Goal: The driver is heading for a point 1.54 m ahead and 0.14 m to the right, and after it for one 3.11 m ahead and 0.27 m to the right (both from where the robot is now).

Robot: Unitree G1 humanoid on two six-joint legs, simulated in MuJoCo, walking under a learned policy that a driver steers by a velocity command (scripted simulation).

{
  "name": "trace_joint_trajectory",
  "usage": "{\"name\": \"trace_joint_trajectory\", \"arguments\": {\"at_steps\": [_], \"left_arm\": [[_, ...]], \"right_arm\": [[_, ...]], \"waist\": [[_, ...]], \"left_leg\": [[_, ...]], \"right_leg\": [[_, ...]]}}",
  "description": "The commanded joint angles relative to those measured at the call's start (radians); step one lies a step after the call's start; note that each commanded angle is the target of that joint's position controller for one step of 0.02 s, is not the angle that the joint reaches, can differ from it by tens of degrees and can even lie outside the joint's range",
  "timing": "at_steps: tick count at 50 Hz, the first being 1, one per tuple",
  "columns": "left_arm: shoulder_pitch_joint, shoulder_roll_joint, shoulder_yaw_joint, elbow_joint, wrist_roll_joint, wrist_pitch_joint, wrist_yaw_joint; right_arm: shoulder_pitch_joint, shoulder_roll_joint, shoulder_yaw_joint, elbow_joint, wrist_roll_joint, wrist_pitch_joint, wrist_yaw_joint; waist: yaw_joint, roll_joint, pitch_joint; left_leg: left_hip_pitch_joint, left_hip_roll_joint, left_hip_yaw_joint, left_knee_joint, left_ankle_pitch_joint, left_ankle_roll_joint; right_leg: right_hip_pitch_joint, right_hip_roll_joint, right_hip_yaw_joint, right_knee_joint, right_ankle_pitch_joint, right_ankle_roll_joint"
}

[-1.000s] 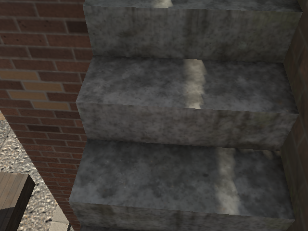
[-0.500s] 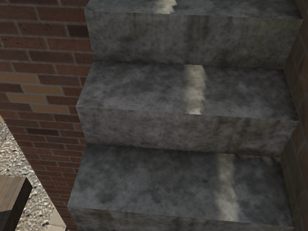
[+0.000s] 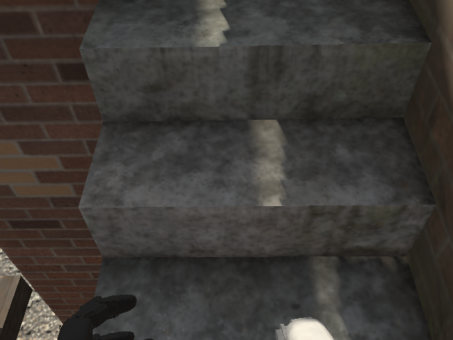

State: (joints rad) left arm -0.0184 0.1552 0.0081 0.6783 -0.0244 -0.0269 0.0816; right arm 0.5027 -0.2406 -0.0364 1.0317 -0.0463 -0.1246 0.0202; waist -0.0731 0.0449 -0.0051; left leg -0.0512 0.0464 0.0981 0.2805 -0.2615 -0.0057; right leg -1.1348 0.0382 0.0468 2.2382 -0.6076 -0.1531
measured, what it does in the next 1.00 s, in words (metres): climbs: right foot 0.20 m higher, then left foot 0.19 m higher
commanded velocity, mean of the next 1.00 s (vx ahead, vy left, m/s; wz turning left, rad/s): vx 0.49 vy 0.00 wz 0.00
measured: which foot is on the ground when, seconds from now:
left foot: down 0.00-0.12, up 0.14-0.64, down 0.66-1.00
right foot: up 0.00-0.08, down 0.10-0.70, up 0.72-1.00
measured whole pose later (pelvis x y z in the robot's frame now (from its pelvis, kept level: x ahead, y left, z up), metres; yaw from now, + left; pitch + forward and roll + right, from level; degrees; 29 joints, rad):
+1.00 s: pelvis +0.46 -0.05 +0.38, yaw +1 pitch +7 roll -1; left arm -0.01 0.07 -0.08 0.55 0.02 0.01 -0.07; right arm 0.53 -0.18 -0.01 1.16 -0.13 -0.04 0.08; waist 0.02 0.04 -0.13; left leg -0.19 -0.01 0.08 0.41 -0.33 0.07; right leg -1.46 0.02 0.07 1.98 -0.25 -0.25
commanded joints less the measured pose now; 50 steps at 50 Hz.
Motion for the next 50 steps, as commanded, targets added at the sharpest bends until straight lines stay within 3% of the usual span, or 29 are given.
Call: {"name": "trace_joint_trajectory", "arguments": {"at_steps": [1,4,5,6,7,8,10,12,16,20,25,28,29,30,32,33,34,36,37,38,39,40,41,43,44,47,48,49,50], "left_arm": [[-0.16,-0.036,-0.061,-0.227,0.019,0.017,0.002],[0.303,0.017,-0.03,-0.024,-0.015,0.013,-0.012],[0.261,0.093,-0.064,-0.235,0.044,0.08,-0.184],[0.497,0.301,0.052,0.048,0.078,0.021,-0.045],[0.668,0.304,0.033,0.025,0.131,0.119,-0.166],[0.505,0.249,0.037,0.016,0.116,0.131,-0.214],[0.431,0.14,0.018,0.116,0.086,0.074,-0.237],[0.38,-0.032,-0.046,0.274,0.122,0.013,-0.236],[0.203,-0.018,-0.037,0.306,0.095,-0.075,-0.251],[0.65,-0.031,-0.067,0.518,0.16,-0.073,-0.216],[0.751,0.077,-0.053,0.538,0.178,-0.085,-0.213],[0.663,0.083,-0.053,0.499,0.126,-0.073,-0.224],[0.65,-0.028,-0.026,0.398,-0.057,-0.088,-0.033],[0.663,0.238,-0.029,0.504,0.106,-0.084,-0.186],[0.573,0.325,0.009,0.451,0.071,-0.099,-0.283],[0.548,0.155,0.03,0.355,-0.017,-0.118,-0.061],[0.535,0.191,0.024,0.344,-0.044,-0.13,-0.013],[0.346,0.107,0.021,0.233,-0.013,-0.156,-0.037],[0.258,0.1,0.051,0.156,0.059,-0.159,-0.043],[0.185,0.009,0.033,0.042,0.054,-0.148,-0.031],[0.305,0.152,0.048,0.204,0.068,-0.073,-0.197],[0.274,0.116,0.049,0.109,0.065,-0.051,-0.231],[0.24,-0.177,-0.024,-0.004,0.037,-0.088,-0.078],[0.188,-0.12,-0.039,-0.023,0.03,-0.073,-0.016],[0.235,0.007,-0.029,-0.052,0.081,-0.023,-0.177],[0.024,-0.051,-0.08,-0.185,0.082,0.023,-0.214],[-0.192,-0.14,-0.069,-0.153,-0.005,-0.023,-0.057],[-0.195,0.027,-0.093,-0.297,0.023,0.052,-0.146],[-0.182,0.011,-0.093,-0.284,0.037,0.108,-0.181]], "right_arm": [[-0.113,-0.08,0.009,-0.019,0.056,-0.009,-0.008],[-0.094,-0.244,-0.038,-0.058,0.118,0.005,-0.018],[-0.12,-0.424,-0.038,-0.008,-0.027,0.038,0.097],[-0.102,-0.257,-0.087,-0.162,0.109,0.01,0.051],[-0.12,-0.18,-0.058,-0.074,-0.029,0.094,0.135],[-0.139,-0.082,-0.044,-0.099,0.035,0.118,0.147],[-0.219,0.063,-0.002,-0.124,0.031,0.1,0.069],[-0.175,0.059,0.027,-0.159,0.034,0.093,0.015],[-0.238,-0.011,0.024,-0.241,0.067,0.103,-0.028],[-0.412,0.051,0.089,-0.3,0.048,0.131,-0.007],[-0.697,0.01,0.098,-0.403,0.041,0.134,0.025],[-0.789,0.041,0.102,-0.438,0.003,0.154,0.056],[-0.815,0.196,0.118,-0.399,-0.005,0.145,0.04],[-0.767,0.095,0.14,-0.475,0.02,0.181,0.09],[-0.734,-0.055,0.097,-0.506,0.048,0.216,0.108],[-0.51,0.063,0.075,-0.346,0.012,0.185,0.075],[-0.279,0.02,0.07,-0.305,0.012,0.15,0.052],[-0.209,-0.133,-0.008,-0.237,-0.013,0.156,0.001],[-0.265,-0.101,-0.019,-0.224,0.005,0.133,-0.007],[-0.314,-0.131,-0.036,-0.181,-0.003,0.107,-0.018],[-0.1,-0.121,-0.015,-0.182,0.028,0.099,0.015],[-0.148,-0.104,-0.013,-0.084,0.033,0.094,0.043],[-0.261,-0.03,-0.029,-0.034,-0.007,0.065,0.001],[-0.374,0.079,0.02,-0.024,-0.01,0.024,-0.015],[-0.378,0.07,0.021,-0.071,-0.008,0.047,0.039],[0.018,0.008,0.035,0.091,-0.152,0.079,0.075],[-0.094,-0.03,-0.01,0.04,0.037,0.012,0.02],[0.099,-0.046,0.035,0.091,-0.138,0.066,0.064],[0.075,-0.083,0.027,0.102,-0.127,0.1,0.121]], "waist": [[0.113,0.003,0.183],[0.244,0.18,-0.265],[0.415,0.3,-0.142],[0.286,-0.164,-0.557],[0.358,-0.268,-0.474],[0.269,-0.266,-0.232],[0.176,-0.087,-0.051],[0.048,0.042,-0.03],[-0.075,-0.059,-0.074],[0.05,-0.106,-0.043],[0.082,-0.191,-0.023],[0.021,-0.195,-0.081],[0.118,0.046,-0.004],[-0.043,-0.405,-0.153],[-0.087,-0.381,-0.161],[-0.044,-0.128,-0.297],[-0.143,-0.175,-0.383],[-0.183,0.236,-0.316],[-0.138,0.055,-0.231],[-0.05,0.008,-0.168],[-0.171,-0.095,0.131],[-0.049,-0.076,0.125],[0.173,0.012,0.03],[0.218,-0.124,0.104],[0.204,-0.134,0.067],[0.149,-0.137,-0.001],[0.047,-0.01,0.143],[0.1,-0.066,-0.149],[0.143,0.069,-0.095]], "left_leg": [[-0.372,0.175,-0.026,-0.375,0.38,0.143],[-0.111,0.183,-0.019,0.03,1.782,0.186],[-0.294,0.347,-0.218,0.198,2.441,0.408],[-0.061,0.096,-0.021,0.655,1.589,0.132],[-0.577,-0.122,-0.34,1.16,0.557,0.254],[-0.8,-0.126,-0.548,1.514,0.536,0.303],[-1.112,-0.183,-0.524,1.815,0.501,0.347],[-1.236,-0.216,-0.579,1.831,0.5,0.327],[-1.264,-0.115,-0.303,1.817,0.261,0.243],[-1.757,-0.09,-0.271,2.236,0.11,0.286],[-1.633,0.076,-0.033,1.908,0.234,0.256],[-1.078,0.037,0.148,1.571,0.101,0.273],[-1.02,-0.031,0.134,1.523,-0.175,0.165],[-0.931,-0.048,0.108,1.309,-0.203,0.214],[-0.778,-0.193,0.269,0.931,-0.14,0.135],[-0.574,-0.256,0.152,0.928,-0.477,0.167],[-0.39,-0.209,0.033,0.77,-0.376,0.233],[-0.111,0.177,-0.763,0.277,-0.283,0.435],[-0.17,0.207,-0.904,0.121,-0.023,0.485],[-0.147,0.246,-0.847,0.129,-0.02,0.457],[-0.275,0.199,-0.96,0.225,0.204,0.433],[-0.22,0.223,-0.736,0.232,0.375,0.384],[-0.26,0.234,-0.44,0.186,0.102,0.227],[-0.536,0.128,-0.226,0.052,-0.038,0.13],[-0.56,0.115,-0.249,0.025,-0.007,0.23],[-0.39,0.091,-0.201,-0.014,0.152,0.237],[-0.421,0.093,-0.141,-0.169,0.241,0.173],[-0.338,0.15,-0.205,-0.153,0.271,0.247],[-0.396,0.168,-0.182,-0.226,0.614,0.318]], "right_leg": [[0.193,-0.138,-0.143,-0.543,0.102,-0.013],[0.772,0.045,-0.225,-0.975,0.233,0.038],[0.7,0.165,-0.088,-1.277,0.065,0.01],[1.054,-0.164,0.365,-1.381,0.318,-0.037],[0.925,-0.207,0.854,-1.731,0.38,-0.172],[0.768,-0.26,0.786,-1.776,-0.111,-0.071],[0.727,-0.201,0.638,-1.73,-0.132,-0.178],[0.696,-0.176,0.513,-1.741,0.015,-0.08],[0.564,-0.137,0.138,-1.872,0.191,0.015],[0.926,-0.216,0.254,-1.851,0.2,-0.031],[0.827,-0.218,0.177,-2.04,0.217,-0.015],[0.597,-0.235,0.03,-2.15,0.866,-0.038],[0.879,-0.23,0.013,-2.184,1.123,0.018],[0.817,-0.321,0.018,-2.068,1.789,-0.07],[1.091,-0.292,-0.001,-1.947,2.618,-0.118],[1.281,-0.333,-0.087,-1.687,2.511,0.001],[1.233,-0.369,-0.051,-1.449,2.452,-0.024],[0.482,0.029,-0.167,-0.667,0.91,0.051],[0.312,0.066,0.074,-0.1,0.538,0.074],[0.102,0.058,0.16,0.135,0.439,0.052],[-0.169,0.131,0.371,0.238,0.574,-0.007],[-0.297,0.151,0.348,0.219,0.494,-0.075],[-0.137,0.056,0.246,0.234,0.371,-0.04],[-0.009,0.029,0.161,-0.012,0.383,-0.01],[-0.102,0.019,0.123,0.03,0.265,-0.121],[-0.314,-0.017,0.013,-0.247,0.584,-0.157],[-0.212,0.044,-0.1,-0.119,0.304,-0.026],[-0.201,-0.054,-0.054,-0.411,0.312,-0.101],[-0.081,-0.038,-0.086,-0.525,0.267,-0.113]]}}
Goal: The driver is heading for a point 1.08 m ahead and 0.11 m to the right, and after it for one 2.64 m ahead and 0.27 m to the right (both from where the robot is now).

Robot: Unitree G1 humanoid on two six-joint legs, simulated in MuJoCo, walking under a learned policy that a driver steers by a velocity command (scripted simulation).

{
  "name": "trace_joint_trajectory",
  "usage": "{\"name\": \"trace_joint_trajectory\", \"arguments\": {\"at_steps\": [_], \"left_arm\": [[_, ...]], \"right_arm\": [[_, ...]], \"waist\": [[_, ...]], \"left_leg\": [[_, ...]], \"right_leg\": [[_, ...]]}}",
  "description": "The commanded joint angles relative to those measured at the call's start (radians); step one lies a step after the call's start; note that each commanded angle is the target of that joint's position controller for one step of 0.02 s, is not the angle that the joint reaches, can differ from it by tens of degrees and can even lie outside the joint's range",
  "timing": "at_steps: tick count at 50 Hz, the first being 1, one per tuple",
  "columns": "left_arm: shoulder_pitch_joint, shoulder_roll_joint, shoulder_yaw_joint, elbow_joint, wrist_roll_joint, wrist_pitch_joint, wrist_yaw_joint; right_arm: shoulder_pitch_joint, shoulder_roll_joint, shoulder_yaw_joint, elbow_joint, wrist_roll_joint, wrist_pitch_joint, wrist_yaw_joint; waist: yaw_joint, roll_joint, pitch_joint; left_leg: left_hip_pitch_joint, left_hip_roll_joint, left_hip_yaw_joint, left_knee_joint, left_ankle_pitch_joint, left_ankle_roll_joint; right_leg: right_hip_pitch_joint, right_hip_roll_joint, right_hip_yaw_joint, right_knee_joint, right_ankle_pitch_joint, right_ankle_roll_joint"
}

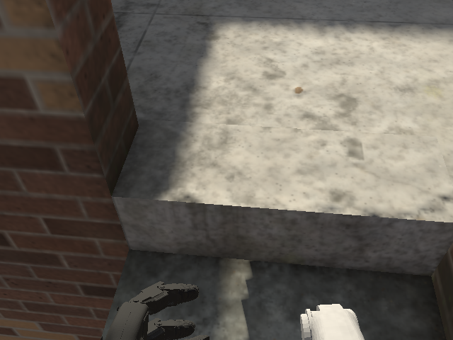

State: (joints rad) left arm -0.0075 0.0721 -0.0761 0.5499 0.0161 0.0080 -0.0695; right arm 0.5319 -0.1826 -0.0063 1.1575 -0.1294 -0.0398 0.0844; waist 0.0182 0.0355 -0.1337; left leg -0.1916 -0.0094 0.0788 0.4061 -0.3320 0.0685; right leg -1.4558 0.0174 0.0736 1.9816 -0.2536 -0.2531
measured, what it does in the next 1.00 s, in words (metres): climbs: right foot 0.20 m higher, then left foot 0.20 m higher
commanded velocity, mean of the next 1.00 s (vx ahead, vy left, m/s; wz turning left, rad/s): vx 0.50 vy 0.00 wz -0.01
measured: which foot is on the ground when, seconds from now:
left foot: down 0.00-0.12, up 0.14-0.52, down 0.54-1.00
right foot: up 0.00-0.08, down 0.10-0.58, up 0.60-0.98, down 1.00-1.00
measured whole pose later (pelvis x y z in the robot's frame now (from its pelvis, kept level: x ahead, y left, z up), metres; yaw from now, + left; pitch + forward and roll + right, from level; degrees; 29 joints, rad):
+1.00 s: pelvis +0.54 -0.01 +0.41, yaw +3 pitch +9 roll -4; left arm 0.01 0.15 -0.07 0.61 0.03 0.03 -0.11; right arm 0.51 -0.17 0.02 1.12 -0.09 -0.09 0.13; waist 0.00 0.11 -0.14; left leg -0.05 0.11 0.07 0.10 -0.14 0.07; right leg -1.16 0.00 -0.09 1.52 -0.39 -0.16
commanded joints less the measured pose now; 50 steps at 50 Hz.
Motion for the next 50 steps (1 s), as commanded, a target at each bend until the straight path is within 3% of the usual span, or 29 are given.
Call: {"name": "trace_joint_trajectory", "arguments": {"at_steps": [1,2,3,5,6,7,8,9,10,13,16,19,21,22,24,25,27,28,29,30,31,32,34,36,39,41,44,47,50], "left_arm": [[-0.151,0.123,0.005,-0.141,-0.007,0.098,-0.047],[0.05,0.126,-0.002,-0.093,-0.003,0.13,-0.058],[0.059,0.122,0.001,-0.095,0.018,0.13,-0.054],[0.157,0.204,0.045,-0.022,0.011,0.134,-0.02],[0.425,0.212,0.065,0.079,0.024,0.146,-0.015],[0.648,0.303,0.081,0.224,0.028,0.147,-0.002],[0.653,0.26,0.083,0.212,0.059,0.115,-0.029],[0.606,0.219,0.075,0.291,0.019,0.063,-0.034],[0.624,0.12,0.053,0.384,0.018,0.008,-0.037],[0.534,-0.067,0.015,0.515,0.087,-0.064,-0.059],[0.243,0.066,0.06,0.434,0.061,-0.103,-0.062],[0.434,0.103,0.053,0.546,0.122,-0.119,-0.061],[0.582,0.127,0.057,0.586,0.11,-0.113,-0.082],[0.564,0.145,0.051,0.574,0.103,-0.109,-0.091],[0.593,0.245,0.066,0.54,0.013,-0.133,-0.09],[0.624,0.288,0.082,0.548,0.003,-0.139,-0.087],[0.614,0.335,0.119,0.547,-0.006,-0.143,-0.108],[0.748,0.245,0.112,0.58,0.084,-0.128,-0.108],[0.771,0.21,0.123,0.568,0.098,-0.108,-0.129],[0.664,0.202,0.142,0.533,0.07,-0.078,-0.141],[0.619,0.196,0.16,0.533,0.052,-0.075,-0.12],[0.531,0.153,0.136,0.501,0.038,-0.068,-0.099],[0.37,0.098,0.114,0.371,0.016,-0.048,-0.06],[0.386,0.069,0.083,0.336,0.051,-0.02,-0.047],[0.249,0.061,0.059,0.269,0.014,-0.024,-0.067],[0.156,0.026,0.018,0.192,0.0,-0.042,-0.058],[-0.11,0.158,0.026,0.011,-0.038,0.0,-0.022],[-0.009,0.206,0.041,-0.003,0.017,0.022,-0.038],[0.099,0.192,0.043,-0.003,0.025,0.021,-0.051]], "right_arm": [[-0.071,-0.202,-0.011,-0.066,-0.016,0.001,0.084],[-0.133,-0.278,-0.023,-0.087,0.024,-0.014,0.095],[-0.098,-0.344,-0.052,-0.105,0.069,-0.046,0.066],[0.019,-0.282,-0.052,-0.103,0.053,-0.029,0.054],[-0.084,-0.275,-0.071,-0.117,0.038,0.005,0.051],[-0.009,-0.11,-0.021,-0.119,-0.04,0.028,0.092],[-0.015,-0.072,-0.022,-0.104,0.058,0.029,0.108],[-0.197,-0.106,-0.043,-0.203,0.113,0.003,0.06],[-0.273,-0.064,-0.036,-0.251,0.1,-0.021,0.008],[-0.328,0.017,0.016,-0.346,0.082,0.012,-0.055],[-0.372,0.01,0.039,-0.383,0.118,0.021,-0.059],[-0.587,-0.027,0.079,-0.487,0.114,0.016,-0.058],[-0.878,-0.052,0.077,-0.605,0.073,0.05,-0.045],[-0.879,-0.014,0.083,-0.624,0.083,0.074,-0.031],[-0.843,-0.046,0.073,-0.615,0.063,0.084,0.004],[-0.789,-0.045,0.079,-0.58,0.081,0.084,0.005],[-0.679,-0.103,0.052,-0.536,0.075,0.085,0.004],[-0.385,-0.116,0.028,-0.434,0.078,0.079,0.008],[-0.214,-0.17,0.011,-0.395,0.07,0.104,-0.017],[-0.103,-0.268,-0.04,-0.343,0.046,0.12,-0.039],[-0.102,-0.275,-0.057,-0.276,0.069,0.067,-0.042],[-0.229,-0.267,-0.064,-0.24,0.076,0.032,-0.047],[-0.344,-0.073,-0.019,-0.16,0.113,-0.008,-0.02],[-0.388,0.038,0.012,-0.12,0.092,-0.031,-0.014],[-0.234,0.064,0.024,-0.074,0.014,-0.065,-0.043],[-0.158,-0.019,0.006,-0.068,-0.017,-0.054,-0.045],[-0.134,-0.081,0.017,-0.087,-0.074,-0.039,0.003],[-0.199,-0.218,0.001,-0.153,0.052,-0.065,0.054],[-0.117,-0.357,-0.056,-0.137,0.083,-0.087,0.036]], "waist": [[0.146,0.132,-0.005],[0.238,0.095,-0.097],[0.218,0.114,-0.173],[0.145,0.098,-0.166],[0.254,0.099,-0.205],[0.202,-0.227,-0.35],[0.217,-0.218,-0.254],[0.175,-0.155,-0.039],[0.113,-0.133,0.02],[-0.021,-0.041,0.075],[-0.144,-0.129,0.136],[-0.091,0.023,0.181],[-0.029,-0.082,0.093],[-0.072,-0.198,0.079],[-0.087,-0.242,-0.02],[-0.087,-0.247,-0.011],[-0.1,-0.287,-0.105],[-0.092,-0.032,-0.415],[-0.159,0.082,-0.472],[-0.258,0.32,-0.293],[-0.231,0.243,-0.134],[-0.17,0.118,-0.037],[-0.066,-0.031,0.029],[0.04,-0.066,0.008],[0.062,0.037,0.09],[0.041,0.003,0.121],[0.005,0.034,0.088],[0.116,0.096,0.049],[0.128,0.18,-0.042]], "left_leg": [[-0.363,0.232,-0.138,-0.313,1.402,0.299],[-0.228,0.33,-0.159,-0.225,1.985,0.337],[-0.009,0.326,-0.111,-0.157,2.112,0.345],[0.17,0.293,-0.096,0.091,2.299,0.326],[0.031,0.264,-0.132,0.372,2.222,0.305],[-0.416,0.099,-0.153,0.868,1.017,0.216],[-0.732,-0.032,-0.394,1.29,0.588,0.22],[-0.968,-0.083,-0.385,1.515,0.47,0.219],[-1.167,-0.104,-0.385,1.629,0.362,0.23],[-1.35,-0.064,-0.332,1.741,0.266,0.243],[-1.177,0.007,-0.151,1.957,-0.01,0.205],[-1.385,0.094,-0.156,1.682,0.045,0.258],[-1.104,0.155,-0.026,1.414,0.203,0.243],[-0.797,0.155,-0.006,1.409,0.197,0.234],[-0.535,0.021,0.159,1.26,-0.054,0.131],[-0.612,0.001,0.144,1.086,-0.041,0.131],[-0.571,-0.064,0.149,0.64,-0.138,0.129],[-0.121,0.04,-0.138,0.729,0.506,0.278],[0.14,0.153,-0.538,0.375,0.448,0.364],[0.083,0.299,-0.928,0.058,0.263,0.438],[-0.004,0.293,-0.972,0.017,0.094,0.391],[-0.046,0.282,-0.878,0.046,0.052,0.333],[-0.09,0.284,-0.647,0.064,0.365,0.281],[-0.091,0.218,-0.39,0.037,0.362,0.206],[-0.151,0.151,-0.159,-0.069,0.168,0.148],[-0.158,0.155,-0.108,-0.142,0.102,0.132],[-0.304,0.17,-0.055,-0.391,0.056,0.124],[-0.265,0.276,-0.055,-0.414,0.809,0.223],[0.314,0.38,-0.044,-0.133,1.714,0.225]], "right_leg": [[0.498,0.033,-0.183,-0.333,0.017,0.047],[0.607,0.048,-0.112,-0.444,0.043,0.1],[0.65,0.109,-0.201,-0.652,-0.018,0.169],[0.765,0.195,-0.257,-0.959,-0.04,0.157],[1.017,0.167,-0.088,-1.197,0.054,0.114],[1.424,-0.056,0.415,-1.294,0.416,-0.125],[1.262,-0.195,0.724,-1.466,-0.189,-0.152],[1.237,-0.176,0.664,-1.492,-0.335,-0.073],[1.31,-0.138,0.568,-1.453,-0.338,-0.042],[1.293,-0.109,0.292,-1.469,-0.169,0.002],[0.816,-0.13,0.22,-1.672,-0.253,0.031],[0.924,-0.157,0.227,-1.687,-0.343,0.08],[0.79,-0.183,0.231,-1.864,-0.213,0.048],[0.593,-0.169,0.183,-1.945,-0.179,0.031],[0.733,-0.219,0.11,-1.907,0.814,-0.065],[1.074,-0.232,0.07,-1.805,1.419,-0.045],[1.533,-0.251,0.064,-1.589,1.892,-0.003],[1.368,-0.227,0.067,-1.311,1.697,0.041],[1.076,-0.116,0.112,-1.168,1.12,0.074],[0.803,0.075,0.132,-0.617,0.342,0.126],[0.561,0.122,0.288,-0.074,0.314,0.121],[0.369,0.125,0.293,0.19,0.325,0.09],[0.234,0.109,0.27,0.266,0.248,0.04],[0.198,0.033,0.184,0.214,0.209,0.012],[0.099,0.02,0.06,0.373,0.053,-0.046],[0.022,-0.002,-0.008,0.311,0.05,-0.049],[0.281,-0.11,-0.102,-0.13,0.165,-0.007],[0.582,-0.031,-0.18,-0.307,0.008,0.083],[0.454,0.083,-0.245,-0.666,-0.342,0.127]]}}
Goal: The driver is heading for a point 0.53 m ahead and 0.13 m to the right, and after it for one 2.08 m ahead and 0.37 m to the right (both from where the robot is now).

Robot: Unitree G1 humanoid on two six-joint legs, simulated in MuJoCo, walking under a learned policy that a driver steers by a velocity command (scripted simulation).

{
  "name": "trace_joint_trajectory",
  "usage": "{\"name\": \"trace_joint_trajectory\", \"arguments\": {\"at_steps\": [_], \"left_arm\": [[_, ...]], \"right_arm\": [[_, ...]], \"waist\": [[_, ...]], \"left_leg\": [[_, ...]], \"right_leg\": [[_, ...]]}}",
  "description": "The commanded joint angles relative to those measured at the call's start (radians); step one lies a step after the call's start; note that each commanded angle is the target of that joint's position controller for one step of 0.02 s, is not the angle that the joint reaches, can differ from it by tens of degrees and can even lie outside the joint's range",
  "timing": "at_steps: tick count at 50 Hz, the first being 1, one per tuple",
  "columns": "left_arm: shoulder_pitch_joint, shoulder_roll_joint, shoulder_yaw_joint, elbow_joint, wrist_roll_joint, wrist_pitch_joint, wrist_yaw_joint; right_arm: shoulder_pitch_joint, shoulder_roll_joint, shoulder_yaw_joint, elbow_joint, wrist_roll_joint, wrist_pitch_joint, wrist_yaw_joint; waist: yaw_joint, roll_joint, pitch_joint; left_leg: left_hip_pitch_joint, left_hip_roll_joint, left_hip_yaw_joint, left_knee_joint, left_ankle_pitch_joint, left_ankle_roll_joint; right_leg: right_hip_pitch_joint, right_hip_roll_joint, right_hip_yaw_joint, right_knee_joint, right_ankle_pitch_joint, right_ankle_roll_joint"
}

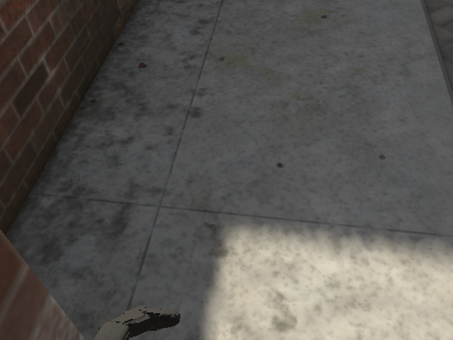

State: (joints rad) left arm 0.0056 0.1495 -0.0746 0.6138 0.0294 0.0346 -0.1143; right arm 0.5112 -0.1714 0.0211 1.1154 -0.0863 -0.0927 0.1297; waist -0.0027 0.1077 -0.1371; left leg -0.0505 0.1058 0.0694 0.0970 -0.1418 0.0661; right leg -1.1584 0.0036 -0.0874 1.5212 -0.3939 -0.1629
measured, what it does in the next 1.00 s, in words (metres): climbs, turning right: left foot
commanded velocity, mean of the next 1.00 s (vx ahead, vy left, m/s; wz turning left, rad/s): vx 0.50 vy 0.00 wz -0.42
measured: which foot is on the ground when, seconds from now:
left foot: down 0.00-0.04, up 0.06-0.48, down 0.50-1.00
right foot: down 0.00-0.54, up 0.56-1.00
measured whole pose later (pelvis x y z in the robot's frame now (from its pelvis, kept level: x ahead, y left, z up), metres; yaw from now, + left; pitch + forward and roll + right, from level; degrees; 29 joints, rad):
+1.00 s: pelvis +0.46 -0.09 +0.17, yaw -28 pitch +5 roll +3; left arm -0.04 0.16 0.03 0.75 -0.03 -0.04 -0.03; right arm 0.42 -0.14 -0.04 1.04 0.01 -0.08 -0.02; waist -0.09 -0.06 -0.03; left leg 0.02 0.03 0.32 0.19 -0.27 -0.04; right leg -0.68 -0.13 0.00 0.72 -0.10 -0.05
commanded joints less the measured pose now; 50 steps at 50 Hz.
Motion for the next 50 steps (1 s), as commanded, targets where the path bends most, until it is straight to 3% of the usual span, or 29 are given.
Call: {"name": "trace_joint_trajectory", "arguments": {"at_steps": [1,2,3,4,5,6,7,9,10,12,15,17,18,21,23,25,26,27,28,30,32,34,38,40,45,46,47,49,50], "left_arm": [[0.185,0.147,0.055,-0.011,0.009,-0.028,0.018],[0.374,0.185,0.068,0.056,-0.016,-0.041,0.019],[0.563,0.244,0.086,0.121,-0.019,-0.038,0.035],[0.692,0.303,0.113,0.169,0.01,-0.04,0.04],[0.711,0.236,0.099,0.187,0.009,-0.082,0.044],[0.636,0.206,0.094,0.218,-0.001,-0.115,0.04],[0.496,0.156,0.09,0.247,-0.024,-0.137,0.034],[0.285,0.082,0.071,0.274,-0.058,-0.15,0.023],[0.249,0.077,0.064,0.273,-0.029,-0.151,0.009],[0.176,0.143,0.087,0.224,-0.017,-0.163,0.005],[0.282,0.143,0.087,0.245,0.01,-0.186,0.036],[0.348,0.152,0.117,0.271,-0.009,-0.194,0.036],[0.406,0.148,0.121,0.298,-0.014,-0.188,0.022],[0.451,0.158,0.143,0.294,-0.031,-0.179,0.023],[0.477,0.131,0.145,0.307,-0.033,-0.169,0.039],[0.453,0.148,0.152,0.31,0.003,-0.164,0.055],[0.435,0.101,0.139,0.299,0.011,-0.174,0.067],[0.566,-0.003,0.115,0.271,0.031,-0.185,0.084],[0.377,0.062,0.133,0.225,0.007,-0.176,0.07],[0.307,0.096,0.149,0.238,0.0,-0.146,0.076],[0.289,0.068,0.154,0.267,0.017,-0.14,0.079],[0.198,0.049,0.154,0.227,0.019,-0.123,0.067],[0.182,0.013,0.134,0.213,-0.003,-0.131,0.023],[0.136,-0.005,0.122,0.197,0.015,-0.131,0.035],[-0.001,0.047,0.126,0.155,0.035,-0.087,0.045],[-0.102,0.066,0.131,0.064,-0.099,-0.088,0.078],[-0.137,0.067,0.123,0.042,-0.108,-0.091,0.084],[-0.15,0.092,0.125,0.05,-0.075,-0.083,0.103],[-0.159,0.103,0.13,0.038,-0.061,-0.082,0.104]], "right_arm": [[-0.132,-0.359,-0.094,-0.113,0.02,-0.004,-0.012],[-0.06,-0.306,-0.104,-0.112,-0.02,0.008,-0.011],[-0.062,-0.229,-0.082,-0.147,-0.03,0.018,0.011],[-0.182,-0.159,-0.081,-0.148,-0.02,0.051,0.017],[-0.195,-0.074,-0.061,-0.158,-0.013,0.035,0.001],[-0.238,-0.051,-0.052,-0.183,0.004,0.014,-0.036],[-0.312,-0.064,-0.04,-0.24,0.006,0.005,-0.073],[-0.354,-0.07,-0.031,-0.294,0.002,-0.001,-0.112],[-0.347,-0.1,-0.036,-0.296,0.025,0.0,-0.124],[-0.386,-0.145,-0.054,-0.289,0.055,-0.018,-0.124],[-0.528,-0.138,-0.061,-0.357,0.028,-0.034,-0.129],[-0.656,-0.078,-0.037,-0.428,0.029,-0.026,-0.114],[-0.698,-0.037,-0.024,-0.445,0.034,-0.015,-0.106],[-0.727,-0.058,-0.013,-0.435,0.06,-0.002,-0.097],[-0.776,-0.067,-0.018,-0.457,0.039,-0.016,-0.119],[-0.683,-0.104,-0.048,-0.446,0.064,-0.035,-0.149],[-0.551,-0.113,-0.053,-0.425,0.071,-0.051,-0.16],[-0.426,-0.147,-0.049,-0.409,0.08,-0.057,-0.158],[-0.239,-0.144,-0.062,-0.337,0.06,-0.043,-0.166],[-0.279,-0.141,-0.081,-0.311,0.04,-0.027,-0.175],[-0.385,-0.025,-0.059,-0.317,0.033,-0.026,-0.175],[-0.419,0.01,-0.057,-0.315,0.043,-0.033,-0.176],[-0.317,0.015,-0.06,-0.234,-0.022,-0.026,-0.167],[-0.315,-0.001,-0.051,-0.22,-0.02,-0.029,-0.144],[-0.148,-0.042,-0.046,-0.161,0.009,-0.036,-0.111],[-0.123,-0.187,-0.097,-0.119,0.146,-0.01,-0.148],[-0.109,-0.191,-0.099,-0.116,0.151,0.001,-0.161],[-0.148,-0.171,-0.103,-0.134,0.104,0.01,-0.16],[-0.141,-0.169,-0.11,-0.131,0.1,0.011,-0.158]], "waist": [[0.131,0.059,-0.073],[0.117,-0.046,-0.276],[0.156,-0.173,-0.344],[0.235,-0.4,-0.245],[0.22,-0.378,-0.159],[0.141,-0.393,-0.043],[0.049,-0.296,0.03],[-0.052,-0.115,0.025],[-0.081,-0.102,0.038],[-0.063,-0.11,0.037],[0.02,-0.152,0.026],[0.074,-0.098,0.065],[0.093,-0.136,0.102],[0.122,-0.214,0.055],[0.122,-0.189,0.071],[0.036,-0.211,0.046],[-0.013,-0.154,-0.085],[0.004,0.177,-0.356],[-0.112,0.18,-0.308],[-0.081,-0.041,-0.035],[-0.011,-0.06,0.034],[-0.003,-0.053,-0.008],[0.001,-0.062,0.018],[0.029,-0.066,0.039],[-0.04,-0.015,0.135],[-0.013,-0.073,0.177],[-0.019,-0.073,0.189],[-0.04,-0.008,0.218],[-0.04,0.01,0.21]], "left_leg": [[0.192,0.247,0.003,0.316,1.707,0.184],[-0.008,0.198,-0.025,0.534,1.635,0.126],[-0.306,0.087,-0.08,0.705,1.209,0.128],[-0.623,-0.133,-0.118,1.252,0.095,0.028],[-0.852,-0.202,-0.373,1.584,0.12,0.033],[-0.979,-0.21,-0.409,1.678,0.136,0.037],[-1.018,-0.173,-0.318,1.724,0.06,0.018],[-1.019,-0.138,-0.242,1.764,-0.036,0.028],[-1.007,-0.115,-0.214,1.701,0.001,0.0],[-0.947,-0.07,-0.124,1.552,-0.132,-0.079],[-0.822,-0.006,-0.054,1.321,-0.137,-0.131],[-0.599,0.019,-0.048,0.829,0.023,-0.154],[-0.542,0.014,-0.031,0.727,0.07,-0.159],[-0.563,-0.058,-0.001,0.581,0.138,-0.174],[-0.48,-0.067,0.037,0.465,0.103,-0.137],[-0.248,-0.04,0.037,0.466,0.109,-0.06],[-0.008,0.033,-0.029,0.506,0.168,0.038],[0.458,0.287,-0.382,0.436,0.287,0.287],[0.505,0.352,-0.638,0.241,-0.003,0.282],[0.166,0.323,-0.495,0.176,-0.268,0.166],[-0.053,0.279,-0.267,0.112,-0.031,0.159],[-0.054,0.246,-0.149,0.071,0.083,0.189],[-0.033,0.216,0.027,0.047,0.267,0.198],[-0.054,0.189,0.1,-0.011,0.258,0.17],[0.022,0.169,0.14,-0.002,0.39,0.183],[0.087,0.172,0.104,0.012,0.228,0.102],[0.13,0.198,0.077,0.01,0.174,0.089],[0.112,0.173,0.076,0.052,0.174,0.079],[0.1,0.178,0.07,0.083,0.232,0.08]], "right_leg": [[0.239,0.123,-0.021,-0.259,-0.035,0.032],[0.587,0.089,0.222,-0.306,0.182,-0.065],[0.838,0.022,0.549,-0.582,-0.044,-0.137],[0.872,-0.089,0.891,-0.917,-0.214,-0.235],[0.845,-0.076,1.005,-0.95,-0.485,-0.195],[0.81,-0.063,0.902,-0.927,-0.491,-0.145],[0.774,-0.05,0.801,-0.931,-0.358,-0.119],[0.677,-0.017,0.71,-0.906,-0.063,-0.092],[0.625,-0.016,0.659,-0.913,0.126,-0.089],[0.6,-0.031,0.542,-0.962,0.29,-0.09],[0.593,-0.045,0.507,-1.024,0.448,-0.075],[0.544,-0.003,0.404,-1.113,0.347,-0.047],[0.541,-0.04,0.439,-1.143,0.278,-0.074],[0.792,-0.093,0.512,-1.113,0.403,-0.12],[0.83,-0.078,0.525,-1.068,0.315,-0.108],[0.822,-0.093,0.565,-1.034,0.395,-0.04],[0.771,-0.031,0.494,-0.874,0.427,0.02],[0.515,0.112,0.345,-0.592,0.102,0.126],[0.253,0.125,0.265,-0.36,-0.151,0.153],[0.144,0.002,0.214,-0.063,0.013,0.153],[0.287,-0.066,0.206,-0.125,0.139,0.113],[0.304,-0.085,0.174,-0.142,0.096,0.105],[0.186,-0.117,0.187,-0.135,0.283,0.015],[0.216,-0.166,0.171,-0.348,0.389,0.004],[0.355,-0.116,0.076,-0.699,0.429,0.05],[0.335,-0.142,0.092,-0.712,0.339,0.1],[0.317,-0.149,0.102,-0.759,0.312,0.118],[0.388,-0.121,0.076,-0.869,0.265,0.135],[0.453,-0.093,0.047,-0.889,0.213,0.136]]}}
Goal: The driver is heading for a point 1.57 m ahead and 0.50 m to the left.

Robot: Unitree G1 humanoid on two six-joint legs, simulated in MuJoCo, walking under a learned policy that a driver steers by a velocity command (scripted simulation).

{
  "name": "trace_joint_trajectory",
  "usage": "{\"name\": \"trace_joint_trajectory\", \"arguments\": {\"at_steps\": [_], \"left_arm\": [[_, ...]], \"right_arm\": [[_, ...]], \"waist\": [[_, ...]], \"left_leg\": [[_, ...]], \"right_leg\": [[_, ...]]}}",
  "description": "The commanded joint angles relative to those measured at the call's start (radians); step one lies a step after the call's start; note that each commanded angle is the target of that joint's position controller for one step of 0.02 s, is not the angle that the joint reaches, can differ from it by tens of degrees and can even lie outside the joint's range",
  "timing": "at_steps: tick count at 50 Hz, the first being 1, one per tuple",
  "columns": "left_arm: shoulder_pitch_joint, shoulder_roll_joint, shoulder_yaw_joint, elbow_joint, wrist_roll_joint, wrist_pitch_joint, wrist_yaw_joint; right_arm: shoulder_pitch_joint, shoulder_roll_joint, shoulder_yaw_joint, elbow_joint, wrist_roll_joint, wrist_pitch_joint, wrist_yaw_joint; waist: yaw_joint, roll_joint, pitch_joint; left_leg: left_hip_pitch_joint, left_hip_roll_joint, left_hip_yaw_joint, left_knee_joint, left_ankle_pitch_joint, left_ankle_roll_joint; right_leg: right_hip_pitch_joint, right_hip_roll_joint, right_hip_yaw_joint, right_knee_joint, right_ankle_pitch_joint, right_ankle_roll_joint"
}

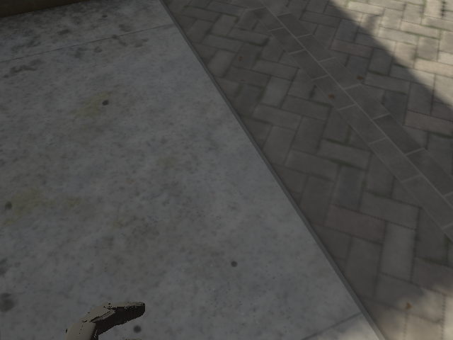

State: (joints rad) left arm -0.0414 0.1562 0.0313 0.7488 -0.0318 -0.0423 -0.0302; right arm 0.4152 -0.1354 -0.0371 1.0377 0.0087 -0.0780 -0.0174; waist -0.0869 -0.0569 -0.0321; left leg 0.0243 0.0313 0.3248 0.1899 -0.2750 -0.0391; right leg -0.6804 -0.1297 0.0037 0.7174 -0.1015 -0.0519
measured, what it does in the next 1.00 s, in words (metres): walks ahead, turning left: right foot, then left foot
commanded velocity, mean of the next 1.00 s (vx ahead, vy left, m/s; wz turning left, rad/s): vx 0.50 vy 0.00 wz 0.45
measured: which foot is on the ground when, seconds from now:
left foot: down 0.00-0.08, up 0.10-0.54, down 0.56-1.00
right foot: up 0.00-0.06, down 0.08-0.54, up 0.56-1.00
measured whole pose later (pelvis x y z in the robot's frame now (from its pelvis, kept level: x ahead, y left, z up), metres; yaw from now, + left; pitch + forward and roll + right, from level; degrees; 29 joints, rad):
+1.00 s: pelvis +0.48 +0.13 +0.00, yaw +32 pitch +4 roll -1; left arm -0.08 0.22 0.07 0.69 -0.01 -0.11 -0.02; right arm 0.38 -0.21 -0.08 0.82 0.02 -0.06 -0.03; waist -0.09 -0.05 0.00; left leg -0.07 -0.11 -0.15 0.38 -0.35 0.10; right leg -0.63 -0.01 0.05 0.54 0.08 0.00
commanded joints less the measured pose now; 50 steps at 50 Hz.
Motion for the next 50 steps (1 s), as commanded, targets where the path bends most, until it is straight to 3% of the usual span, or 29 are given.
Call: {"name": "trace_joint_trajectory", "arguments": {"at_steps": [1,2,3,4,5,6,7,8,9,11,14,17,19,22,24,26,27,28,29,30,31,32,33,34,37,38,40,46,50], "left_arm": [[-0.084,0.105,0.029,-0.102,0.008,-0.006,0.018],[0.037,0.134,0.048,-0.06,0.007,-0.011,0.016],[0.235,0.2,0.084,-0.004,0.014,-0.012,0.026],[0.47,0.29,0.114,0.042,0.037,-0.008,0.039],[0.463,0.322,0.103,0.021,0.038,-0.011,0.039],[0.482,0.255,0.091,0.019,0.05,-0.016,0.034],[0.439,0.2,0.078,0.027,0.046,-0.022,0.027],[0.373,0.16,0.069,0.025,0.039,-0.026,0.021],[0.302,0.13,0.06,0.022,0.047,-0.03,0.021],[0.231,0.088,0.05,0.031,0.054,-0.044,0.026],[0.214,0.134,0.057,0.063,0.078,-0.056,0.051],[0.262,0.162,0.063,0.101,0.067,-0.066,0.062],[0.264,0.192,0.07,0.099,0.039,-0.062,0.067],[0.346,0.229,0.08,0.142,0.027,-0.042,0.066],[0.342,0.255,0.09,0.143,0.021,-0.028,0.061],[0.294,0.296,0.101,0.135,0.004,-0.014,0.064],[0.296,0.27,0.093,0.128,0.006,-0.015,0.068],[0.265,0.214,0.077,0.086,0.037,-0.025,0.074],[0.368,0.073,0.037,0.021,0.064,-0.064,0.058],[0.235,0.193,0.063,0.01,0.014,-0.102,0.046],[0.149,0.202,0.067,-0.017,-0.016,-0.114,0.043],[0.151,0.198,0.064,-0.009,0.006,-0.12,0.052],[0.173,0.205,0.076,-0.002,0.025,-0.111,0.062],[0.199,0.213,0.084,-0.006,0.026,-0.093,0.062],[0.153,0.182,0.084,-0.037,0.031,-0.059,0.078],[0.111,0.167,0.077,-0.059,0.043,-0.059,0.076],[0.02,0.138,0.065,-0.092,0.043,-0.063,0.071],[-0.144,0.133,0.051,-0.137,0.026,-0.077,0.026],[-0.192,0.143,0.047,-0.165,0.023,-0.098,-0.007]], "right_arm": [[-0.043,-0.209,-0.056,-0.045,0.005,-0.005,-0.01],[-0.052,-0.207,-0.057,-0.04,0.014,-0.011,-0.005],[-0.052,-0.186,-0.049,-0.042,0.017,-0.018,-0.004],[-0.09,-0.135,-0.026,-0.084,0.0,-0.023,-0.003],[-0.002,-0.055,-0.001,-0.095,-0.004,-0.043,0.003],[-0.017,-0.092,-0.018,-0.074,0.014,-0.053,0.007],[-0.081,-0.103,-0.024,-0.102,0.031,-0.048,0.006],[-0.143,-0.105,-0.026,-0.124,0.023,-0.042,0.0],[-0.188,-0.113,-0.035,-0.14,0.011,-0.034,-0.008],[-0.181,-0.08,-0.039,-0.149,0.022,-0.003,-0.016],[-0.21,-0.072,-0.042,-0.188,0.015,0.037,-0.015],[-0.261,-0.093,-0.044,-0.229,-0.004,0.048,-0.003],[-0.328,-0.105,-0.039,-0.263,0.005,0.052,0.023],[-0.443,-0.093,-0.031,-0.33,0.012,0.063,0.051],[-0.45,-0.121,-0.038,-0.35,0.011,0.068,0.061],[-0.326,-0.162,-0.065,-0.333,-0.001,0.065,0.058],[-0.162,-0.237,-0.107,-0.282,0.005,0.058,0.047],[-0.004,-0.367,-0.148,-0.24,0.013,0.053,0.032],[-0.054,-0.434,-0.139,-0.283,0.009,0.025,0.036],[-0.034,-0.34,-0.114,-0.307,-0.013,0.015,0.037],[-0.065,-0.284,-0.099,-0.287,-0.018,0.004,0.036],[-0.14,-0.237,-0.082,-0.306,-0.013,-0.002,0.036],[-0.216,-0.201,-0.069,-0.316,0.005,-0.001,0.037],[-0.238,-0.177,-0.06,-0.325,0.001,-0.005,0.034],[-0.19,-0.214,-0.067,-0.312,0.003,-0.02,0.024],[-0.164,-0.222,-0.071,-0.305,0.008,-0.016,0.014],[-0.113,-0.228,-0.073,-0.291,0.011,-0.008,-0.002],[-0.01,-0.197,-0.068,-0.256,0.017,-0.001,-0.013],[0.039,-0.217,-0.075,-0.243,0.005,0.017,-0.018]], "waist": [[0.073,0.186,0.085],[0.13,0.152,0.031],[0.209,0.119,-0.084],[0.287,-0.082,-0.276],[0.221,-0.251,-0.359],[0.243,-0.204,-0.379],[0.22,-0.18,-0.271],[0.194,-0.139,-0.195],[0.161,-0.132,-0.118],[0.097,-0.108,-0.026],[0.055,-0.039,0.029],[0.047,0.0,0.07],[0.076,0.022,0.077],[0.112,0.043,0.11],[0.111,0.018,0.119],[0.024,-0.01,0.048],[-0.054,0.028,-0.052],[-0.096,0.218,-0.086],[0.04,0.42,-0.26],[-0.04,0.217,-0.274],[-0.031,0.174,-0.113],[0.014,0.073,-0.073],[0.069,0.058,-0.046],[0.101,0.074,-0.05],[0.106,0.051,-0.031],[0.1,0.052,-0.019],[0.076,0.095,-0.005],[0.004,0.153,0.014],[-0.019,0.167,0.038]], "left_leg": [[0.01,0.255,-0.189,0.053,0.456,0.183],[-0.043,0.234,-0.163,0.187,0.526,0.177],[-0.172,0.191,-0.144,0.389,0.564,0.154],[-0.456,0.114,-0.111,0.748,0.213,0.093],[-0.755,-0.019,-0.212,1.023,-0.315,0.046],[-0.831,0.008,-0.335,1.182,-0.317,0.029],[-0.897,0.056,-0.329,1.227,-0.233,0.025],[-0.889,0.09,-0.33,1.208,-0.154,0.029],[-0.838,0.105,-0.333,1.155,-0.089,0.033],[-0.736,0.122,-0.355,1.083,-0.022,0.053],[-0.708,0.115,-0.375,0.982,0.112,0.063],[-0.73,0.113,-0.383,0.845,0.205,0.073],[-0.713,0.104,-0.339,0.726,0.238,0.071],[-0.702,0.092,-0.284,0.625,0.147,0.1],[-0.66,0.064,-0.237,0.571,0.041,0.128],[-0.447,-0.029,-0.148,0.481,0.022,0.168],[-0.193,-0.098,-0.141,0.447,0.086,0.197],[0.03,0.063,-0.446,0.382,0.105,0.267],[0.279,0.272,-1.094,0.152,-0.164,0.466],[0.285,0.308,-1.172,0.002,-0.284,0.442],[0.207,0.288,-1.022,0.025,-0.188,0.4],[0.074,0.25,-0.895,0.049,-0.058,0.361],[-0.069,0.201,-0.764,0.056,0.075,0.324],[-0.149,0.164,-0.696,0.048,0.151,0.306],[-0.225,0.119,-0.603,0.047,0.331,0.287],[-0.227,0.11,-0.584,0.049,0.378,0.275],[-0.238,0.082,-0.559,0.057,0.424,0.25],[-0.128,0.095,-0.593,0.095,0.351,0.217],[0.02,0.151,-0.654,0.186,0.411,0.243]], "right_leg": [[0.062,0.063,-0.057,-0.115,-0.14,0.01],[0.241,0.106,-0.088,-0.19,-0.088,-0.011],[0.539,0.119,-0.071,-0.165,-0.029,-0.048],[0.928,-0.092,0.172,-0.115,0.107,-0.11],[1.125,-0.298,0.53,-0.242,0.096,-0.229],[1.072,-0.306,0.563,-0.31,0.104,-0.254],[0.977,-0.279,0.419,-0.301,0.131,-0.22],[0.838,-0.247,0.316,-0.322,0.13,-0.186],[0.684,-0.223,0.235,-0.377,0.094,-0.156],[0.495,-0.205,0.125,-0.475,0.034,-0.111],[0.412,-0.175,-0.004,-0.538,0.085,-0.093],[0.443,-0.171,-0.076,-0.547,0.113,-0.08],[0.49,-0.171,-0.123,-0.547,0.056,-0.077],[0.579,-0.203,-0.142,-0.52,0.026,-0.088],[0.633,-0.206,-0.171,-0.453,0.134,-0.078],[0.63,-0.169,-0.235,-0.229,0.512,-0.044],[0.565,-0.113,-0.254,0.01,0.583,-0.011],[0.278,-0.049,-0.258,0.407,0.21,0.053],[-0.076,0.153,-0.034,0.714,-0.491,0.09],[-0.19,0.135,0.117,0.785,-0.409,0.063],[-0.307,0.091,0.085,0.763,-0.307,0.03],[-0.249,0.04,0.097,0.688,-0.214,0.015],[-0.139,0.005,0.091,0.589,-0.15,0.025],[-0.055,-0.014,0.101,0.539,-0.115,0.031],[-0.032,0.01,0.073,0.398,-0.05,0.072],[-0.044,0.022,0.067,0.318,-0.006,0.092],[-0.026,0.057,0.062,0.143,0.109,0.1],[0.018,0.111,0.048,-0.144,0.251,0.076],[-0.011,0.124,0.032,-0.211,0.125,0.031]]}}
